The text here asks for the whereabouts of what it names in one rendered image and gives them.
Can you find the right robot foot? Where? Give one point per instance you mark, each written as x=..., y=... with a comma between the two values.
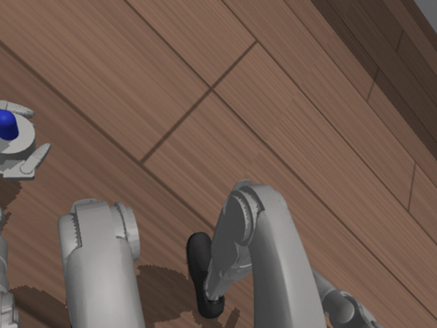
x=199, y=256

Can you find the left robot hand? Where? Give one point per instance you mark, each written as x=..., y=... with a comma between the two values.
x=19, y=170

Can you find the right robot arm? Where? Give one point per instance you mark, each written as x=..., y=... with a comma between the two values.
x=345, y=311

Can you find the bottle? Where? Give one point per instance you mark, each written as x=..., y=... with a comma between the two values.
x=17, y=137

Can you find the left robot arm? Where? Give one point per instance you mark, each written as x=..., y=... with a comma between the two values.
x=9, y=316

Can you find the right robot hand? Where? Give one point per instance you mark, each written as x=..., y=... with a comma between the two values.
x=323, y=285

